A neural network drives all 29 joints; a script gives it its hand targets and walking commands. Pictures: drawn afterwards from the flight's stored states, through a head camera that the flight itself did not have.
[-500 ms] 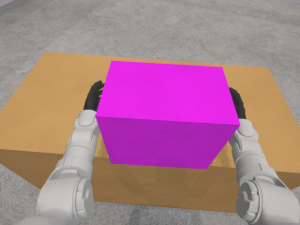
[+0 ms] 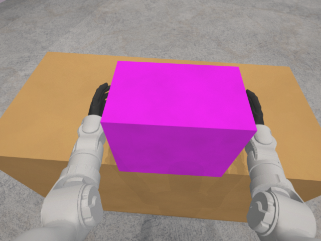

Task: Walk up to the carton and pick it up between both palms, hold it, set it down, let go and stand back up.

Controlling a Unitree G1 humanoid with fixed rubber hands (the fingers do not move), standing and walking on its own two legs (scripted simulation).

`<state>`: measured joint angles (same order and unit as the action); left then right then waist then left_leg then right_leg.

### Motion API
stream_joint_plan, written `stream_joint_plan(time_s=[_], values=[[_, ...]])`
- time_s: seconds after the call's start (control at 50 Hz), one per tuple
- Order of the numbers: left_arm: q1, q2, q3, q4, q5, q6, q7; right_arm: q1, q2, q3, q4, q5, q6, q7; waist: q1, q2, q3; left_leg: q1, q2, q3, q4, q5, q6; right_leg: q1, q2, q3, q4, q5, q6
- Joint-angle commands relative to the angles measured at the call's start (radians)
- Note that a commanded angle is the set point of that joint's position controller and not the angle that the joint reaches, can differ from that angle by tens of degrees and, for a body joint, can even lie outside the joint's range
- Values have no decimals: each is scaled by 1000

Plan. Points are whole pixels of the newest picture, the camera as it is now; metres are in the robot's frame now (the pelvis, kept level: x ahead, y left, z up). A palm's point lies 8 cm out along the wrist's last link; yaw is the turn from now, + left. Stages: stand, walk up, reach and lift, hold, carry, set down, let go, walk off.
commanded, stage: set down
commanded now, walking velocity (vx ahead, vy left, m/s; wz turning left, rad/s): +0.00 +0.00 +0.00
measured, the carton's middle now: (173, 123) +0.42 +0.00 +0.03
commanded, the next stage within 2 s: none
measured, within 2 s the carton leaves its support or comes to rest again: neither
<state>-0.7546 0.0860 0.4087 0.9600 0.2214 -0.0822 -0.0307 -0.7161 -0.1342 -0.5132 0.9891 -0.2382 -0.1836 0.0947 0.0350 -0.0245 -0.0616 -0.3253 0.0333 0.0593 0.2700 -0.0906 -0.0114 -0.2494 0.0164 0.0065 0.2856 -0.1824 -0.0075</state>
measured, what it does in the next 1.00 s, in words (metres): stands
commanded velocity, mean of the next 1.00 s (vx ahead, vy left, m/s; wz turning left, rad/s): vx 0.00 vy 0.00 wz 0.00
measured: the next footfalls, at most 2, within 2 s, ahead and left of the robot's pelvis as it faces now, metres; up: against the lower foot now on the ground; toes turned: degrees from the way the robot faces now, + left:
none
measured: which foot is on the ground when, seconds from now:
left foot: down 0.00-1.00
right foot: down 0.00-1.00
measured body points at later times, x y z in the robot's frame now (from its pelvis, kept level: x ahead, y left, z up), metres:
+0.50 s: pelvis +0.00 +0.00 -0.01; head +0.06 +0.01 +0.43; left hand +0.43 +0.21 +0.04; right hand +0.43 -0.21 +0.04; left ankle +0.02 +0.13 -0.75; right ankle -0.03 -0.11 -0.75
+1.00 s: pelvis -0.04 -0.01 -0.04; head +0.05 +0.00 +0.40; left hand +0.43 +0.24 +0.06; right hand +0.43 -0.27 +0.06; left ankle +0.02 +0.13 -0.75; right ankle -0.04 -0.11 -0.75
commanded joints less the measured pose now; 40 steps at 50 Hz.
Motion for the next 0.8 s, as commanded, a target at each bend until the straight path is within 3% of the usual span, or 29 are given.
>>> stream_joint_plan(time_s=[0.0,0.12,0.2,0.24,0.28,0.34,0.42,0.48,0.54,0.64,0.78], values=[[-439,-441,-191,-46,42,-35,-74,-463,423,231,-86,-59,-55,107,-16,-18,-407,348,-2,42,48,207,6,-26,-12,-88,-10,314,65],[-420,-422,-166,-47,58,-34,-82,-434,418,215,-100,-80,-41,106,-15,-14,-392,358,-3,45,48,202,8,-30,-10,-86,-7,310,69],[-393,-233,-136,-38,45,-46,-37,-387,227,185,-72,-63,-44,63,-10,-20,-397,375,-3,54,65,230,5,-41,-7,-81,0,314,75],[-379,-21,-130,-57,-9,-48,30,-364,-8,183,-7,39,-56,4,-5,-16,-413,360,0,51,80,252,9,-68,-2,-69,8,302,76],[-409,62,-240,-31,-144,-48,99,-430,-103,311,59,204,-58,-34,3,10,-468,279,10,29,117,257,4,-122,12,-50,18,304,59],[-464,149,-329,71,-305,-83,133,-518,-198,456,123,384,-57,-57,2,10,-586,221,17,10,194,257,-14,-197,20,-44,62,316,51],[-556,269,-379,165,-438,-182,121,-624,-338,570,120,576,-95,-95,23,22,-795,190,5,-1,311,360,-46,-213,31,-56,158,441,65],[-584,325,-379,190,-445,-216,106,-651,-418,610,182,642,-127,-104,17,35,-869,206,3,-4,356,445,-70,-255,43,-67,201,536,77],[-589,353,-389,202,-456,-219,97,-659,-478,638,248,688,-140,-95,8,41,-881,224,10,-9,374,477,-80,-314,54,-75,214,531,75],[-610,395,-431,211,-511,-203,78,-679,-538,685,277,757,-120,-62,5,22,-862,173,7,-10,367,394,-64,-359,63,-78,215,443,72],[-696,463,-522,216,-617,-191,57,-724,-579,732,210,826,-74,-16,17,-5,-856,38,-9,-12,355,192,-20,-405,58,-73,235,263,80]])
